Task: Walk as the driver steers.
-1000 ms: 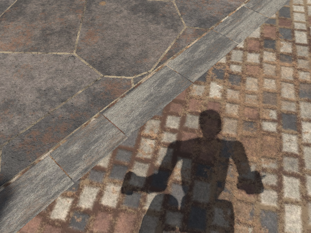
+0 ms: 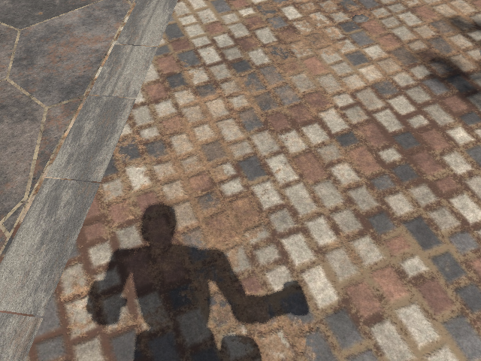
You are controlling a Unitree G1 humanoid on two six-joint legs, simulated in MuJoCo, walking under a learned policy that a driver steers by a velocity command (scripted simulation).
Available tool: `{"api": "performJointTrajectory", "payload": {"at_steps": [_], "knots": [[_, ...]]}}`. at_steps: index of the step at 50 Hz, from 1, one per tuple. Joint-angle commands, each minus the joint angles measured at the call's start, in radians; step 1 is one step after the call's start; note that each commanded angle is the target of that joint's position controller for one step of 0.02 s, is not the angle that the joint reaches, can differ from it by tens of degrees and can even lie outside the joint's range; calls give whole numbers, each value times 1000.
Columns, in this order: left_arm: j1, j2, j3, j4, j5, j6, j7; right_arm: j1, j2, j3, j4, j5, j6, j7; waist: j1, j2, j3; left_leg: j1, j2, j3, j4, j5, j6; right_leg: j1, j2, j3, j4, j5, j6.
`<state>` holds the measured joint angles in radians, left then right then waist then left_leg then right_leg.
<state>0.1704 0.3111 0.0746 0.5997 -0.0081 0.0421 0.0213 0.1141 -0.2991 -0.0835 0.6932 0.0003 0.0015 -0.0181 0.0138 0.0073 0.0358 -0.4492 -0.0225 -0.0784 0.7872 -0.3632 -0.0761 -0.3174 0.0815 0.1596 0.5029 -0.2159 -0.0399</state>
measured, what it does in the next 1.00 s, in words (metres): steps on the spot, turning right: left foot, then right foot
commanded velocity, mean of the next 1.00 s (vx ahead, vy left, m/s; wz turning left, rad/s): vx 0.09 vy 0.00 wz -0.33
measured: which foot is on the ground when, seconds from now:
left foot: up 0.00-0.08, down 0.10-0.50, up 0.52-0.96, down 0.98-1.00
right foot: down 0.00-0.10, up 0.12-0.48, down 0.50-0.98, up 1.00-1.00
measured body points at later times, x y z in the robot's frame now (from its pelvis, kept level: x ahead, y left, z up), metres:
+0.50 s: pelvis -0.02 -0.01 -0.01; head +0.02 -0.02 +0.44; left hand +0.22 +0.21 -0.09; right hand +0.04 -0.32 -0.11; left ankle +0.02 +0.14 -0.74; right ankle -0.05 -0.12 -0.74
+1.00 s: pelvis +0.03 -0.01 +0.00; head +0.04 +0.00 +0.45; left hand +0.19 +0.24 -0.13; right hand +0.09 -0.32 -0.09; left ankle +0.07 +0.09 -0.74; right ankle -0.05 -0.12 -0.74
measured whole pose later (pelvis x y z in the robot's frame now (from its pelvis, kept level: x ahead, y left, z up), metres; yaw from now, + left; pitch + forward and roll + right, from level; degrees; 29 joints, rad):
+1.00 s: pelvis +0.03 -0.01 +0.00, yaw -18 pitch +1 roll -1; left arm 0.31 0.31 0.06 0.77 -0.02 -0.02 -0.01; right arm 0.19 -0.30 -0.05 0.76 0.02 -0.07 0.01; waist 0.03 -0.02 -0.01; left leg -0.26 0.02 0.04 0.49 -0.25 0.04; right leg -0.17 0.02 0.03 0.48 -0.33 -0.03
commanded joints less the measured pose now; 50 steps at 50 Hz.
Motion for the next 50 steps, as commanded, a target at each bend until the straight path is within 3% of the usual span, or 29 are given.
{"api": "performJointTrajectory", "payload": {"at_steps": [1,4,5,6,7,8,9,10,11,14,17,19,22,24,25,26,27,28,30,32,33,36,38,41,45,47,48,49,50], "knots": [[-32,179,53,-70,-5,-7,-4,-23,-93,-24,-81,7,-26,10,6,-176,-118,28,-21,-3,-106,-18,13,130,-243,332,-106,229,-186],[-74,168,48,-75,-23,1,-1,47,-91,-31,-65,6,-39,19,-45,-166,-129,186,-21,13,-376,150,45,105,-191,352,-46,228,-131],[-52,139,41,-75,-21,0,3,73,-128,-42,-61,-4,-39,15,-41,-115,-150,303,70,-42,-423,249,78,29,-148,316,14,99,-80],[-4,81,26,-77,-11,-2,2,58,-200,-53,-77,-23,-32,6,4,121,-158,401,281,-243,-457,400,175,-124,-29,150,225,-204,-13],[-12,143,48,-93,-14,-12,5,61,-214,-57,-72,-50,-31,11,0,291,-110,331,430,-442,-491,521,345,-261,54,8,440,-458,41],[20,211,71,-69,-3,-15,5,23,-161,-41,-93,-39,-34,7,7,191,-98,308,436,-393,-485,505,372,-272,-15,19,618,-410,76],[32,216,80,-43,-11,-10,3,-19,-117,-29,-100,-29,-32,0,21,140,-81,290,365,-284,-471,455,324,-274,-27,5,680,-340,93],[51,186,77,-19,-13,3,7,-47,-104,-24,-108,-17,-28,-5,28,115,-68,294,303,-199,-462,399,281,-285,-33,-11,717,-285,112],[48,163,71,-18,-14,11,6,-50,-98,-20,-108,-6,-25,-10,14,119,-53,305,289,-158,-459,424,277,-313,-39,-21,747,-240,128],[-14,104,49,-48,-24,13,-2,4,-110,-21,-95,-18,-9,-23,-29,148,-61,360,260,-56,-465,467,288,-317,-62,-96,638,-190,152],[-56,75,30,-74,-12,10,-12,32,-146,-34,-84,-15,3,-23,-60,164,-99,401,290,-29,-452,493,304,-246,-101,-125,469,-217,153],[-49,63,21,-77,-5,8,-18,21,-171,-40,-80,-6,7,-12,-57,177,-113,361,300,-8,-445,528,308,-140,-98,-159,351,-236,135],[0,78,26,-58,-7,10,-24,17,-181,-39,-66,18,7,1,-35,183,-116,345,310,-8,-405,524,295,-25,-76,-191,148,-154,99],[72,80,29,-24,-2,8,-27,25,-148,-24,-45,36,4,4,7,148,-114,265,277,30,-330,453,225,157,-53,-205,-122,59,44],[88,117,35,-27,0,7,-20,81,-98,-6,-26,17,-4,10,-5,35,-146,161,223,91,-233,292,136,311,-136,-81,-161,241,14],[80,210,46,-56,10,7,-4,101,-23,27,-54,-48,-14,24,-49,-284,-178,-47,113,183,6,-206,24,431,-403,213,-114,636,-96],[72,161,29,-54,44,-13,-13,10,-88,5,-70,-21,-8,7,25,-241,-175,-63,93,79,135,-308,3,256,-465,254,-141,537,-256],[39,137,21,-46,48,-31,-22,-7,-135,-10,-62,4,1,-2,17,-175,-124,-59,102,56,212,-269,1,209,-406,194,-168,422,-250],[-28,107,9,-29,26,-49,-22,28,-128,-17,-23,1,19,-12,-9,-153,-84,-70,107,36,231,-157,-1,187,-323,107,-178,305,-176],[-59,79,-5,-16,22,-54,-15,65,-111,-16,-6,-2,25,-15,-31,-149,-78,-11,97,35,239,-65,-17,144,-292,58,-180,377,-170],[-41,59,-10,-1,20,-55,-12,89,-95,-11,5,-1,22,-11,-30,-146,-107,6,98,46,202,-23,-19,166,-274,43,-200,262,-167],[40,117,10,37,5,-50,-7,10,-100,-5,-15,15,5,-2,39,-176,-40,-83,82,79,94,-10,3,223,-291,149,-304,-226,-180],[57,124,13,51,5,-57,-3,-20,-106,-4,-25,21,-13,1,49,-158,-4,-119,91,64,23,-24,29,253,-326,208,-336,-291,-191],[63,132,18,66,-3,-73,-5,-15,-92,2,-17,19,-44,13,49,-134,2,-90,94,68,-67,-18,59,256,-335,205,-346,-274,-196],[55,146,22,80,-15,-81,-20,15,-79,11,-1,24,-70,33,24,-118,3,59,68,104,-196,25,96,157,-315,161,-336,-255,-192],[36,142,20,85,-23,-76,-25,80,-75,12,27,22,-78,38,-24,-93,-14,222,39,138,-301,132,114,64,-284,116,-285,-266,-168],[38,121,13,88,-18,-75,-28,141,-81,8,52,22,-79,36,-52,-80,-32,329,24,143,-322,138,120,4,-258,96,-237,-277,-149],[28,78,-2,88,-8,-78,-32,225,-97,2,74,27,-80,30,-90,-62,-55,455,60,94,-336,114,137,-85,-222,57,-146,-277,-114],[-6,-3,-28,69,9,-87,-39,330,-156,-8,86,20,-81,20,-127,100,-79,568,237,-153,-445,-2,193,-218,-120,-65,155,-261,-41]]}}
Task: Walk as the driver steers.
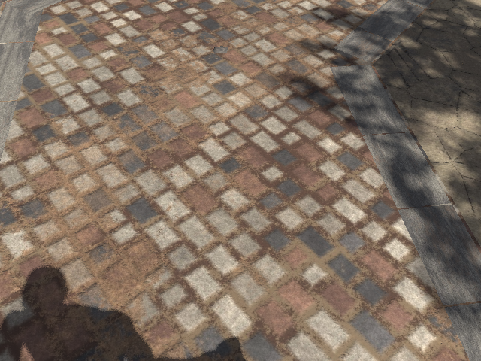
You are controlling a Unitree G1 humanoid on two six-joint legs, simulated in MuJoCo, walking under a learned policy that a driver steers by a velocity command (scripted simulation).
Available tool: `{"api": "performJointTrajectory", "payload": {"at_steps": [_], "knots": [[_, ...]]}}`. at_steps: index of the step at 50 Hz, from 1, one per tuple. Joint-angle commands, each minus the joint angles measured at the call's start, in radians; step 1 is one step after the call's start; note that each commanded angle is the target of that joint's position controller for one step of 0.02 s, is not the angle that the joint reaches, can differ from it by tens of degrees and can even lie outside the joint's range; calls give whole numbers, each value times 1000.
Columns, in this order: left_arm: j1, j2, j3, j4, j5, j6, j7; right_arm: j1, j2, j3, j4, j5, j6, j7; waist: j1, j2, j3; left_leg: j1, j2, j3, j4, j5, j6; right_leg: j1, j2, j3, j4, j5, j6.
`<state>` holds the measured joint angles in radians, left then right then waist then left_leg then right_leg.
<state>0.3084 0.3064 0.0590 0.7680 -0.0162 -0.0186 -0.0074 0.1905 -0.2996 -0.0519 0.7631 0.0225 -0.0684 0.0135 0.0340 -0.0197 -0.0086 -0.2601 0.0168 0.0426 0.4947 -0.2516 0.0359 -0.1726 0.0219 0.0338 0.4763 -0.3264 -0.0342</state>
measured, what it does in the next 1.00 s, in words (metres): walks ahead: right foot, then left foot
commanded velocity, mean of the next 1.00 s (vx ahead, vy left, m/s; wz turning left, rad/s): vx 0.47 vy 0.00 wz -0.01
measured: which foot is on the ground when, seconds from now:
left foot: down 0.00-0.46, up 0.48-0.98, down 1.00-1.00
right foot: up 0.00-0.44, down 0.46-1.00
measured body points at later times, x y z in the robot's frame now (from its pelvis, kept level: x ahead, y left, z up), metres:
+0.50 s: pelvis +0.24 -0.02 -0.02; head +0.28 -0.02 +0.43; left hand +0.48 +0.21 -0.09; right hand +0.20 -0.31 -0.14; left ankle +0.02 +0.10 -0.71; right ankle +0.36 -0.12 -0.74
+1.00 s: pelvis +0.52 +0.02 -0.01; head +0.56 +0.03 +0.44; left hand +0.51 +0.31 -0.15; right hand +0.76 -0.21 -0.08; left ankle +0.66 +0.12 -0.74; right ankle +0.36 -0.12 -0.74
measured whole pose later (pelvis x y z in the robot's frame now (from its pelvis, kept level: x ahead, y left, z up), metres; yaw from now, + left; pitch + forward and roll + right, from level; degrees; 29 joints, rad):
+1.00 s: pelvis +0.52 +0.02 -0.01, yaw +1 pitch +2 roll -2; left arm 0.39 0.31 0.06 0.89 -0.02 -0.05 0.00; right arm 0.05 -0.27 -0.02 0.67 0.01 -0.09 0.04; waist 0.08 0.02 0.03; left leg -0.50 0.04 0.01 0.50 -0.04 0.05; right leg 0.06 0.02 -0.03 0.34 -0.42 0.00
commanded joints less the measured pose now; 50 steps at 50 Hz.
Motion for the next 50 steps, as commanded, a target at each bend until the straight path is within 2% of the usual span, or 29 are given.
{"api": "performJointTrajectory", "payload": {"at_steps": [1,2,3,5,6,10,13,16,19,21,22,23,24,25,26,27,28,29,30,32,35,37,40,43,45,47,48,49,50], "knots": [[-165,29,-2,-158,0,-46,-4,289,-274,-69,16,-16,-15,-3,-143,320,-12,412,386,-657,-303,-380,233,-600,25,-29,446,-254,-4],[-160,113,20,-148,-14,-59,-1,241,-203,-49,-2,-19,-24,0,-130,198,44,360,401,-704,-335,-506,265,-675,-39,45,595,-241,-7],[-139,130,27,-136,-21,-63,-6,190,-156,-33,-16,-17,-30,0,-99,176,86,343,355,-622,-336,-478,232,-711,-71,55,635,-133,-16],[-136,111,27,-117,-2,-67,-10,134,-131,-22,-30,-19,-31,2,-74,122,102,309,282,-466,-348,-260,185,-704,-113,41,606,13,-8],[-143,96,26,-115,5,-67,-13,130,-124,-17,-34,-23,-30,0,-70,117,100,279,249,-391,-360,-148,167,-666,-127,35,576,75,2],[-195,44,11,-130,9,-62,-15,170,-122,-15,-21,-20,-24,-9,-82,100,81,248,182,-206,-376,203,161,-608,-116,-18,418,248,56],[-291,8,-7,-160,4,-70,-24,209,-136,-18,-3,-15,-16,-19,-114,104,97,205,153,-124,-383,274,144,-514,-89,-49,218,373,65],[-371,6,-12,-186,-4,-77,-43,258,-151,-22,21,-8,-9,-21,-134,101,127,226,186,-121,-383,269,150,-471,-68,-57,104,417,50],[-398,30,-8,-203,-7,-84,-59,267,-161,-29,39,1,3,-24,-110,109,131,322,235,-126,-333,374,136,-466,-59,-42,40,354,6],[-339,67,8,-192,-3,-84,-58,255,-184,-37,41,-1,12,-29,-60,134,69,377,242,-115,-229,658,116,-358,-21,-65,30,277,-30],[-238,100,25,-166,-1,-81,-50,242,-193,-40,40,-3,20,-31,1,146,-8,376,225,-92,-99,842,102,-214,10,-90,22,261,-59],[-75,142,47,-119,-2,-76,-38,234,-182,-33,33,-8,26,-36,83,136,-117,293,181,-58,99,885,73,28,10,-94,13,293,-93],[109,213,64,-83,9,-67,-22,252,-127,-11,4,-35,24,-40,135,11,-282,47,126,-39,424,536,43,376,-195,136,74,299,-156],[127,255,68,-64,13,-69,-32,400,12,27,-4,-21,4,-25,28,-274,-434,-313,-73,-111,742,-300,-9,654,-412,649,-54,-9,-314],[102,144,42,-70,4,-71,-29,284,-114,1,0,9,-17,-18,86,-171,-347,-422,-33,-208,832,-316,3,581,-382,687,-162,-121,-271],[29,115,30,-71,3,-70,-23,173,-152,-13,-39,32,-29,-13,73,-124,-177,-478,14,-170,829,-228,12,437,-353,525,-187,-57,-232],[-33,107,26,-74,7,-70,-22,124,-139,-7,-49,22,-38,-17,38,-20,-96,-445,63,-141,782,-137,11,288,-318,420,-210,76,-215],[-74,90,22,-77,16,-72,-24,108,-129,-11,-49,2,-37,-18,6,1,-41,-413,93,-131,731,-80,2,174,-283,343,-237,178,-213],[-95,75,18,-77,29,-77,-24,137,-119,-12,-43,-2,-29,-15,-30,-29,-38,-351,119,-141,711,-44,-4,102,-259,298,-265,234,-214],[-108,68,18,-62,19,-90,-25,172,-84,-7,-30,-3,-8,-16,-61,-42,-26,-311,134,-129,663,-28,-24,26,-238,228,-319,272,-230],[-87,97,24,-28,11,-101,-19,82,-70,-1,-64,-19,6,-22,-54,-29,47,-375,150,-112,532,61,-61,-37,-228,147,-370,317,-236],[-66,110,26,-14,11,-96,-11,11,-60,4,-84,-22,0,-18,-33,-20,64,-394,145,-101,394,188,-67,-23,-201,95,-376,334,-216],[-14,134,28,9,3,-87,-5,-105,-37,15,-111,-17,-16,-5,17,-12,77,-343,104,-59,185,340,-59,-2,-177,37,-374,339,-182],[52,153,31,44,-6,-72,-4,-188,-44,14,-142,-6,-24,12,50,-16,89,-356,83,-60,89,358,-44,97,-220,49,-342,325,-175],[69,159,34,62,-9,-58,1,-217,-59,9,-162,-5,-27,23,45,-23,90,-377,74,-70,46,301,-19,181,-257,63,-299,360,-161],[67,169,38,72,-9,-45,6,-193,-77,2,-164,-7,-29,30,19,-39,68,-334,56,-62,21,218,7,241,-278,71,-242,451,-140],[53,178,40,72,-7,-40,8,-144,-94,-6,-154,-9,-29,30,-13,-52,35,-257,32,-41,10,180,24,254,-270,61,-179,582,-127],[33,175,38,70,-4,-33,10,-28,-122,-24,-122,-11,-29,25,-80,-46,-37,-94,-1,-8,-16,186,51,233,-232,27,-35,726,-105],[37,138,22,59,9,-31,13,135,-174,-48,-80,-14,-25,15,-148,-16,-162,169,40,-43,18,213,88,117,-178,-14,185,676,-71]]}}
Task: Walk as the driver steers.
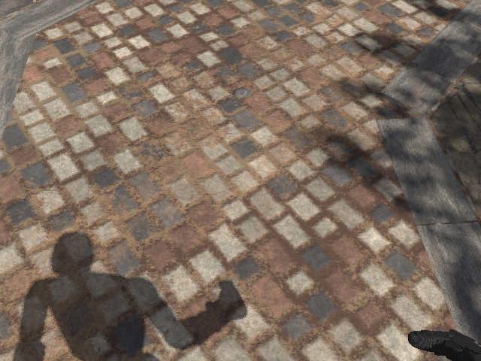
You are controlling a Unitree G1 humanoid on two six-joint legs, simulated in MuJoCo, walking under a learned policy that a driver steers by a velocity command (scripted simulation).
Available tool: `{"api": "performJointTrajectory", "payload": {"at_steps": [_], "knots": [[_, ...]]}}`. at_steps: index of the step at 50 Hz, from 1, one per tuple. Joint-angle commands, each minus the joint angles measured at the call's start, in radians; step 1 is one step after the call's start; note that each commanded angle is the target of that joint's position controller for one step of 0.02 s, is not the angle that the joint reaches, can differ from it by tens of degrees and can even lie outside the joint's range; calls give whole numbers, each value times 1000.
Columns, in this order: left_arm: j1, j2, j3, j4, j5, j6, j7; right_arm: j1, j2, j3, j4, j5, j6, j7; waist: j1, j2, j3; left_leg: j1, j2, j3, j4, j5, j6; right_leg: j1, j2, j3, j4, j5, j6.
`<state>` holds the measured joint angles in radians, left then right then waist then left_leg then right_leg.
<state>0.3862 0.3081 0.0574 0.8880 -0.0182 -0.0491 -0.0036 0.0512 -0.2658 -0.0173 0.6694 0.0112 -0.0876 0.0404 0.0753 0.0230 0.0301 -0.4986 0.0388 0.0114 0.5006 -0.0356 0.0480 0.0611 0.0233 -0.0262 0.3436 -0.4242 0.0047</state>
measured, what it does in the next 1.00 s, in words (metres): walks ahead: right foot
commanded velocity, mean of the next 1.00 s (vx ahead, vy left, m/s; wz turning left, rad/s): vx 0.50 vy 0.00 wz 0.20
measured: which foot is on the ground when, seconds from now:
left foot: down 0.00-0.56, up 0.58-1.00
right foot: down 0.00-0.02, up 0.04-0.52, down 0.54-1.00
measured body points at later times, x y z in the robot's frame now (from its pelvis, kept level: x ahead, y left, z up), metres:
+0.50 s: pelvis +0.27 +0.00 +0.01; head +0.30 +0.00 +0.46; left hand +0.49 +0.23 -0.08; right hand +0.26 -0.28 -0.11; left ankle +0.14 +0.11 -0.72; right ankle +0.43 -0.13 -0.70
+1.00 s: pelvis +0.53 +0.00 +0.01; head +0.56 +0.02 +0.46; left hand +0.50 +0.28 -0.12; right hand +0.77 -0.20 -0.08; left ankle +0.67 +0.17 -0.69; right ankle +0.43 -0.12 -0.72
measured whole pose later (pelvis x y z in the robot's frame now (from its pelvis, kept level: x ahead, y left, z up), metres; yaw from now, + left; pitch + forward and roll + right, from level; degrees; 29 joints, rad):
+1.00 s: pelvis +0.53 +0.00 +0.01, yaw +14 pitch +1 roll -3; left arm 0.28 0.28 0.07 0.90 -0.01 -0.07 0.01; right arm 0.12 -0.26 -0.05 0.72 0.02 -0.02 0.04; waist 0.07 0.03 0.05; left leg -0.63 0.10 0.01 0.66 -0.02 0.04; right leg 0.09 0.02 -0.26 0.22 -0.32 0.01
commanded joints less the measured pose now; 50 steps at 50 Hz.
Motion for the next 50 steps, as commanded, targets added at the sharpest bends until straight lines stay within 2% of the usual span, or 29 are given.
{"api": "performJointTrajectory", "payload": {"at_steps": [1,2,3,4,5,6,7,9,11,13,17,20,22,25,26,27,28,29,30,31,32,33,34,36,38,40,44,47,50], "knots": [[70,33,-10,-90,16,-17,4,380,-309,-105,25,-26,-1,-18,-168,146,-363,820,275,-425,5,-131,222,-517,-41,-8,716,418,-35],[71,31,-16,-75,11,-38,-2,418,-257,-93,37,-11,3,-14,-181,247,-437,900,354,-745,-166,-264,276,-698,43,114,894,-144,-22],[-10,128,10,-94,-18,-51,-9,363,-197,-71,32,-6,3,-14,-186,158,-299,808,329,-650,-194,-350,229,-799,-21,159,974,-119,-38],[-87,133,10,-118,-27,-57,-10,292,-177,-64,21,-6,4,-15,-163,96,-181,664,295,-517,-212,-300,201,-812,-74,120,947,-32,-48],[-127,122,10,-126,-11,-56,-7,235,-155,-57,18,-13,2,-13,-134,37,-100,526,254,-418,-243,-203,190,-787,-112,100,883,45,-45],[-118,113,15,-121,1,-48,-4,199,-130,-50,14,-21,-4,-11,-99,48,-71,437,221,-351,-272,-120,178,-727,-145,106,825,103,-42],[-94,95,12,-111,3,-36,-4,181,-124,-49,15,-23,-9,-9,-77,65,-67,382,200,-311,-302,-77,178,-671,-155,106,802,137,-33],[-71,64,7,-99,7,-16,1,182,-129,-52,30,-16,-22,-8,-58,62,-59,334,183,-240,-342,3,194,-646,-160,94,759,175,-14],[-131,58,5,-120,14,-9,5,202,-148,-59,51,-14,-26,-15,-64,42,-25,333,179,-194,-371,56,202,-701,-166,92,670,251,7],[-199,49,3,-139,19,-13,4,229,-157,-61,70,-12,-20,-24,-83,29,-7,358,165,-151,-382,73,189,-736,-166,88,548,359,19],[-331,22,-9,-171,12,-30,-11,283,-180,-66,104,-3,-8,-36,-132,31,24,381,139,-81,-391,44,156,-691,-128,50,309,528,18],[-415,24,-12,-201,5,-39,-26,338,-190,-69,140,2,5,-39,-162,28,46,461,173,-86,-365,46,158,-704,-109,44,223,525,5],[-448,32,-12,-219,3,-44,-38,354,-194,-73,159,5,18,-43,-161,33,53,533,205,-97,-330,87,151,-722,-101,49,184,471,-16],[-407,65,1,-219,6,-53,-47,347,-206,-79,173,11,33,-50,-115,54,22,587,224,-126,-234,262,127,-620,-69,38,140,360,-54],[-321,89,16,-196,8,-57,-43,324,-214,-80,170,12,38,-52,-59,60,-29,570,199,-113,-136,405,112,-484,-39,11,111,353,-73],[-163,140,41,-149,11,-59,-33,316,-191,-70,164,6,41,-53,13,44,-137,488,143,-80,44,431,83,-239,-45,13,113,389,-104],[22,217,62,-119,25,-55,-19,321,-130,-44,133,-19,38,-54,73,-73,-306,270,69,-39,359,134,44,83,-243,222,158,408,-167],[42,255,70,-102,24,-47,-22,457,-21,-16,127,-2,19,-47,-4,-328,-416,-109,-95,-55,662,-535,-12,366,-443,654,54,183,-300],[22,147,43,-118,15,-46,-20,384,-142,-44,142,23,6,-45,46,-202,-342,-203,-46,-168,763,-549,-7,295,-417,663,-16,55,-261],[-43,110,31,-121,14,-48,-16,302,-183,-61,113,40,0,-44,34,-166,-202,-250,-3,-150,770,-453,0,171,-391,510,-44,79,-219],[-110,90,24,-124,17,-50,-16,265,-171,-60,106,35,1,-50,1,-105,-133,-216,42,-128,737,-366,-7,43,-356,408,-77,164,-199],[-155,61,18,-123,21,-54,-17,251,-158,-65,106,21,8,-52,-24,-95,-74,-188,68,-128,694,-304,-14,-55,-322,325,-116,222,-189],[-180,55,17,-118,31,-60,-16,279,-138,-67,110,22,20,-50,-55,-135,-62,-124,93,-134,677,-263,-21,-126,-306,262,-148,272,-186],[-204,48,20,-103,31,-72,-16,296,-99,-64,114,25,44,-49,-79,-123,-35,-96,106,-124,653,-236,-34,-191,-288,162,-193,356,-192],[-208,68,28,-87,31,-79,-11,263,-86,-64,93,19,59,-52,-86,-100,-2,-142,112,-126,607,-176,-46,-209,-285,83,-216,434,-195],[-195,84,34,-73,34,-76,-3,221,-80,-63,72,14,60,-47,-78,-83,14,-179,111,-124,510,-84,-55,-191,-275,16,-227,474,-194],[-171,117,41,-59,28,-61,10,96,-53,-49,30,11,48,-20,-32,-60,41,-152,94,-45,274,75,-44,-151,-259,-97,-235,501,-173],[-117,140,50,-37,14,-41,14,7,-49,-44,-17,11,48,-1,0,-47,69,-186,82,-8,180,63,-22,-47,-294,-131,-210,538,-166],[-112,164,60,-29,-1,-16,17,-13,-70,-53,-54,11,52,14,-22,-67,59,-163,45,36,134,-40,19,49,-320,-166,-119,742,-139]]}}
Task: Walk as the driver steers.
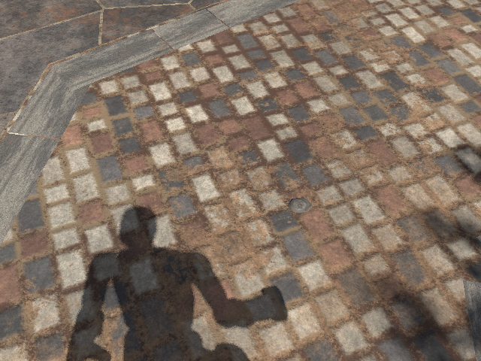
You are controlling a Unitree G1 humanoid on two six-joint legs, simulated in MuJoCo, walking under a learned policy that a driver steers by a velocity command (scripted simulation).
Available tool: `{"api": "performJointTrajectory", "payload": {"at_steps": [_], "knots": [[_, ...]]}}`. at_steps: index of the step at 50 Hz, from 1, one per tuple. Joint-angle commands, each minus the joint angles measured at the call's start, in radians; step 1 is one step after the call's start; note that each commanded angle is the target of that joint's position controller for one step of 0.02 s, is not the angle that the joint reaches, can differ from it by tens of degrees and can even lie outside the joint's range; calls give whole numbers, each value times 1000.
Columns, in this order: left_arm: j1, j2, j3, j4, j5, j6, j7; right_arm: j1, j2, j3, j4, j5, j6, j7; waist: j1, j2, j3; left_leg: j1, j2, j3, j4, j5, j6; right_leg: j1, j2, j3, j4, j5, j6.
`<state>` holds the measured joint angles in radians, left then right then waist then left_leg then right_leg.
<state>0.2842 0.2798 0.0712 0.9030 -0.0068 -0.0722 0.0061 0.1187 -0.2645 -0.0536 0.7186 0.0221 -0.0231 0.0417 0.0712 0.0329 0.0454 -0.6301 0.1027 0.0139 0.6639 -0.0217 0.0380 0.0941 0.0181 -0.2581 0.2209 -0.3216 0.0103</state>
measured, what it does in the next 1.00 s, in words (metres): walks ahead, turning left: left foot, then right foot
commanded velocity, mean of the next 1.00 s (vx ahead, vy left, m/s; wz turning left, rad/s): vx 0.35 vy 0.00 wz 0.40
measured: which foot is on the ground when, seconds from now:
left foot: up 0.00-0.06, down 0.08-0.60, up 0.62-0.90, down 0.92-1.00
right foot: down 0.00-0.10, up 0.12-0.56, down 0.58-1.00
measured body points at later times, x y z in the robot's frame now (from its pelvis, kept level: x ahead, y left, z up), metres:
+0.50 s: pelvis +0.28 +0.04 +0.01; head +0.31 +0.07 +0.46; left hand +0.44 +0.34 -0.08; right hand +0.41 -0.23 -0.09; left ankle +0.18 +0.11 -0.73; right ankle +0.50 -0.06 -0.69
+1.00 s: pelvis +0.44 +0.06 +0.00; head +0.45 +0.08 +0.45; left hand +0.45 +0.34 -0.13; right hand +0.67 -0.12 -0.10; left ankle +0.41 +0.20 -0.73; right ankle +0.51 -0.03 -0.73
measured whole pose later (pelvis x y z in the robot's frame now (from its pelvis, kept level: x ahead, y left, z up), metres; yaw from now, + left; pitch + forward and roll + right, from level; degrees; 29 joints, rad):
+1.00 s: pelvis +0.44 +0.06 +0.00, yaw +23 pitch -1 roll -1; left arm 0.15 0.24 0.01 0.87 0.02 -0.03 -0.03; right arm 0.19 -0.26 -0.04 0.71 -0.02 0.04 -0.03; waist 0.02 0.00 0.03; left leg -0.28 0.03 -0.07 0.52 -0.23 -0.03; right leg -0.25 0.02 -0.03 0.48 -0.22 -0.01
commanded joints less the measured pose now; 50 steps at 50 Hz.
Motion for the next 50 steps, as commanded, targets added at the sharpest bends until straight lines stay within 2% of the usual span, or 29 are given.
{"api": "performJointTrajectory", "payload": {"at_steps": [1,3,4,5,6,7,8,9,10,11,15,19,25,27,28,29,30,31,32,33,34,36,38,40,42,45,47,48,50], "knots": [[-21,208,51,-48,-17,14,10,-58,-89,-26,-107,-1,-8,15,-40,-96,15,23,-50,62,-28,-105,48,33,-315,52,67,801,-133],[-48,227,57,-58,-26,30,15,113,-149,-63,-75,2,0,11,-148,-110,-90,257,-133,110,-49,-164,100,7,-290,24,334,1020,-104],[-54,207,47,-65,-23,30,17,283,-208,-98,-30,4,6,-4,-236,-72,-175,525,-160,78,-110,-112,140,-132,-247,8,577,906,-66],[-8,96,15,-97,19,20,14,349,-308,-122,-10,9,14,-27,-199,149,-235,811,47,-284,-144,-136,231,-478,-142,10,921,251,-12],[25,45,-12,-141,14,-19,1,303,-339,-113,-58,0,-9,-16,-130,233,-387,1009,233,-857,-328,-331,416,-770,46,245,1166,-305,16],[-101,145,11,-159,-25,-49,-13,293,-242,-86,-62,-4,-26,-6,-192,85,-336,987,221,-794,-394,-348,355,-879,-17,362,1192,-238,-6],[-144,150,10,-178,-41,-67,-18,256,-209,-76,-58,-6,-39,-5,-171,59,-209,864,187,-643,-392,-284,314,-904,-58,347,1128,-144,-31],[-140,136,9,-163,-20,-74,-9,188,-186,-69,-65,-4,-44,-7,-121,-30,-142,721,138,-528,-388,-175,275,-847,-103,347,1037,-70,-33],[-130,148,18,-153,2,-68,-4,138,-153,-58,-78,-9,-46,-11,-88,-24,-108,618,102,-447,-396,-63,255,-781,-129,348,956,-23,-27],[-111,151,22,-149,7,-55,-6,116,-142,-52,-92,-19,-46,-16,-64,0,-102,553,82,-412,-416,-2,250,-724,-140,353,927,9,-19],[-158,104,13,-174,24,-22,-2,155,-180,-62,-85,-10,-50,-41,-65,-3,-70,448,40,-314,-449,126,253,-712,-117,320,741,131,47],[-299,73,-2,-217,15,-27,-10,204,-186,-64,-67,-5,-38,-59,-119,40,-36,406,-15,-271,-439,-4,194,-669,-65,318,445,365,66],[-368,112,6,-255,5,-52,-34,256,-176,-64,-32,0,-21,-67,-139,70,-24,508,27,-377,-318,-25,160,-611,-23,340,262,367,29],[-309,130,16,-241,16,-63,-37,248,-169,-64,-31,-7,-8,-75,-114,105,-48,561,28,-393,-216,149,130,-547,-9,318,238,319,-6],[-236,140,24,-221,28,-71,-33,226,-151,-57,-38,-6,-5,-77,-72,102,-89,567,-13,-369,-125,264,99,-441,0,290,180,392,-34],[-146,174,31,-212,48,-79,-31,218,-113,-42,-56,-15,-7,-75,-32,69,-197,506,-65,-332,40,235,57,-234,-93,349,215,588,-86],[-38,238,44,-202,68,-73,-26,320,-67,-26,-67,-22,-12,-77,-43,-140,-354,242,-178,-252,358,-171,-17,123,-322,613,292,909,-229],[17,215,44,-168,34,-52,-36,438,-95,-22,-52,-10,-14,-73,-62,-355,-465,65,-236,-217,601,-676,-61,251,-470,907,242,854,-358],[-24,151,25,-188,6,-38,-38,401,-177,-42,-29,1,-6,-72,-45,-206,-369,11,-179,-258,686,-633,-76,144,-437,857,206,669,-326],[-82,113,11,-202,9,-25,-35,291,-195,-47,-45,1,6,-74,-36,-130,-256,-15,-148,-215,692,-577,-86,26,-383,718,193,598,-282],[-136,82,-6,-201,18,-17,-36,229,-181,-45,-56,-9,18,-78,-49,-86,-172,2,-119,-192,626,-537,-91,-110,-332,624,162,607,-260],[-197,61,-20,-184,30,-12,-38,221,-127,-36,-62,-18,39,-80,-102,-118,-111,142,-65,-155,432,-481,-91,-304,-254,502,108,611,-222],[-223,84,-13,-166,34,-10,-36,238,-73,-18,-56,-22,43,-82,-118,-169,-128,256,-67,-96,255,-438,-105,-361,-219,418,93,745,-234],[-216,112,-5,-149,25,-4,-30,218,-67,-11,-54,-25,39,-83,-106,-168,-182,335,-64,-81,120,-332,-104,-336,-226,394,100,797,-241],[-205,124,-4,-132,14,8,-26,196,-85,-14,-49,-22,46,-80,-95,-158,-203,390,-67,-71,25,-248,-96,-319,-236,396,98,670,-237],[-220,104,-18,-118,3,26,-27,158,-87,-17,-46,-34,56,-74,-108,-137,-146,512,-82,-50,-183,-112,-59,-398,-192,391,95,247,-177],[-166,54,-41,-98,24,25,-33,109,-137,-21,-81,-51,56,-80,-82,-53,-113,583,32,-178,-262,29,-6,-472,-124,365,136,-6,-75],[-90,47,-40,-88,26,24,-35,66,-189,-32,-72,-42,58,-83,-9,78,-97,509,44,-193,-236,-93,36,-449,-48,294,144,-53,-39],[-150,77,-37,-79,24,35,-26,58,-99,-14,-67,-49,47,-69,-57,57,-47,385,-19,-157,-260,-273,10,-371,-39,268,181,26,-12]]}}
